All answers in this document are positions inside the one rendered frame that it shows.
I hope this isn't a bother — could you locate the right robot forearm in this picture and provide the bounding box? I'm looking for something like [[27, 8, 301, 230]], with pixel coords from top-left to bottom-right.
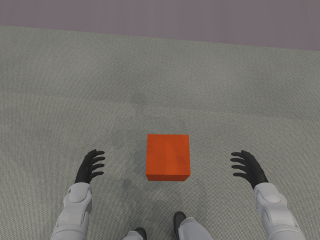
[[253, 182, 306, 240]]

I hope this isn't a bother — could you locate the carton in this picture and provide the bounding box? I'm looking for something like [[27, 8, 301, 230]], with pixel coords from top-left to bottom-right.
[[146, 134, 191, 181]]

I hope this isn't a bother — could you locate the left robot foot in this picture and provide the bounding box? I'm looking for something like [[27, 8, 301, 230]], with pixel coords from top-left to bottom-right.
[[135, 227, 147, 240]]

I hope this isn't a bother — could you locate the robot left shin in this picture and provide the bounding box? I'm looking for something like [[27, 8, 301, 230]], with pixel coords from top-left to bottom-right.
[[127, 231, 142, 238]]

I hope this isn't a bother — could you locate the left robot forearm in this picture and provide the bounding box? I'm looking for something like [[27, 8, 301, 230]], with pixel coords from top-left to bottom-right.
[[50, 182, 92, 240]]

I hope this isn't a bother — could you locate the left robot hand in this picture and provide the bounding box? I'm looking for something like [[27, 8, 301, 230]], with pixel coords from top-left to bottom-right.
[[74, 149, 105, 184]]

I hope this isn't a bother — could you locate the right robot hand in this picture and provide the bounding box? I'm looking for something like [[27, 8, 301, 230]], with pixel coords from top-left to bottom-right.
[[230, 150, 268, 190]]

